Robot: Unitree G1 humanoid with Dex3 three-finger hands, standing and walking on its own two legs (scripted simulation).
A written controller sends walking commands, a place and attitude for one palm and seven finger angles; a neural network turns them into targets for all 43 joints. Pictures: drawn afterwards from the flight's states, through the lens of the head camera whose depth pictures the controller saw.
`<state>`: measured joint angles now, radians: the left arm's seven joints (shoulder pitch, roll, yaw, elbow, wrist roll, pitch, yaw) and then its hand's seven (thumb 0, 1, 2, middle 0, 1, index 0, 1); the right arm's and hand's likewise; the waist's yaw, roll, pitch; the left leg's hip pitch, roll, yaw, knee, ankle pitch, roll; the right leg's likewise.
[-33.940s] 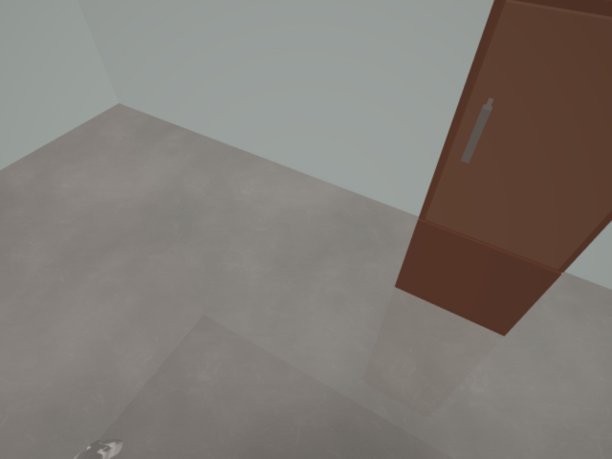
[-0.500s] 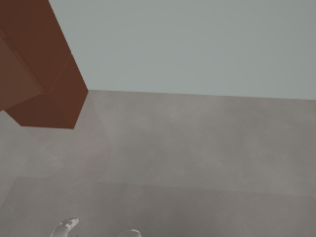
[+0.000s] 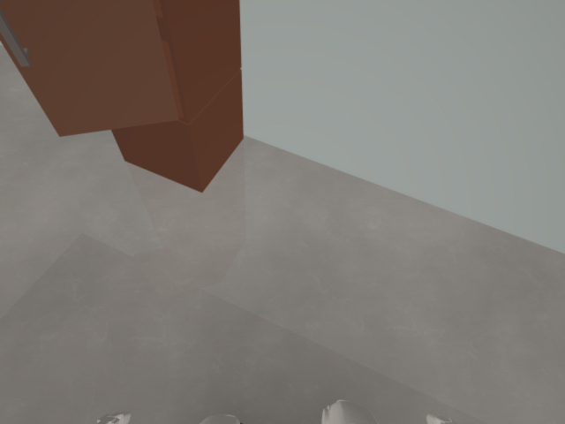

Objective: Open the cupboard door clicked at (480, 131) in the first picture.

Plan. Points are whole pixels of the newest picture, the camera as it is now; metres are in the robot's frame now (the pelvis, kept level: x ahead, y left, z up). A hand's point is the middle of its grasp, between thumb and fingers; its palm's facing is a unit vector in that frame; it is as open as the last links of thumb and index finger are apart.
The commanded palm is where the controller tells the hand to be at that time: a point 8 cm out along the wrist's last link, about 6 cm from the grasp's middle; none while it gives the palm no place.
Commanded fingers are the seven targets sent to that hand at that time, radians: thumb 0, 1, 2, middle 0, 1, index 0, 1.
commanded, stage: turn to face it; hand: left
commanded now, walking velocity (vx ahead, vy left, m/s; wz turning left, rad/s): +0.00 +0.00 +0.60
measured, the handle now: (10, 32) +0.87 +0.70 +0.00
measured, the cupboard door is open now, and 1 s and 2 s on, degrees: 41 41 41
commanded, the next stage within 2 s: take the last steps up to it in 0.52 s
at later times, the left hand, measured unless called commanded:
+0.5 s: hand out of the picture +0.01 +0.16 -0.16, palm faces +0.29 -0.93 -0.22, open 7.4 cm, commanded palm none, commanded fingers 0.00 0.90 0.90 -0.20 -0.30 -0.20 -0.30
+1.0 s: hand out of the picture -0.02 +0.18 -0.16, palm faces +0.48 -0.84 -0.24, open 7.4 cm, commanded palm none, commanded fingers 0.00 0.90 0.90 -0.20 -0.30 -0.20 -0.30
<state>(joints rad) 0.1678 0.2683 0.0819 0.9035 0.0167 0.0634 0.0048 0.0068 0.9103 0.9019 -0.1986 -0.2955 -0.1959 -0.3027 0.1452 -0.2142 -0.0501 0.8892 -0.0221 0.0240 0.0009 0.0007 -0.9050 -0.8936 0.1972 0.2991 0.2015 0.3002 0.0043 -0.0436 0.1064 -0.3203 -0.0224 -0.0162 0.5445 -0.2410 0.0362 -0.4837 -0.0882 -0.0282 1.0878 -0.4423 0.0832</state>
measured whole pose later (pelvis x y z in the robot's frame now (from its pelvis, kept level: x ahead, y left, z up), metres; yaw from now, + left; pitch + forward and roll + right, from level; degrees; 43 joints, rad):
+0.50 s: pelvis +0.00 -0.04 +0.00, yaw +16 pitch -1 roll +2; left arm 0.24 0.18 0.04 0.91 0.03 0.00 0.01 0.00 0.91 0.90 -0.20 -0.30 -0.20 -0.30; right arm 0.14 -0.24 -0.07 0.95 -0.01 0.07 0.02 0.00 -0.91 -0.89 0.19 0.30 0.20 0.30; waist 0.00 -0.03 0.11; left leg -0.38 0.00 0.04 0.81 -0.45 -0.05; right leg -0.18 -0.12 -0.13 0.52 -0.32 0.02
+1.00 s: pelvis +0.03 -0.02 +0.00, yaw +25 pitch -1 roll +1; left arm 0.27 0.17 0.06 0.96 0.03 -0.03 -0.01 0.00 0.91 0.90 -0.20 -0.30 -0.20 -0.30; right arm 0.25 -0.21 -0.06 1.02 -0.03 0.05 0.02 0.00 -0.91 -0.89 0.20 0.30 0.20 0.30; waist 0.02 0.04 0.04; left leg -0.42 -0.04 -0.01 0.94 -0.41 0.01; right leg -0.20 -0.07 -0.10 0.55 -0.33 0.00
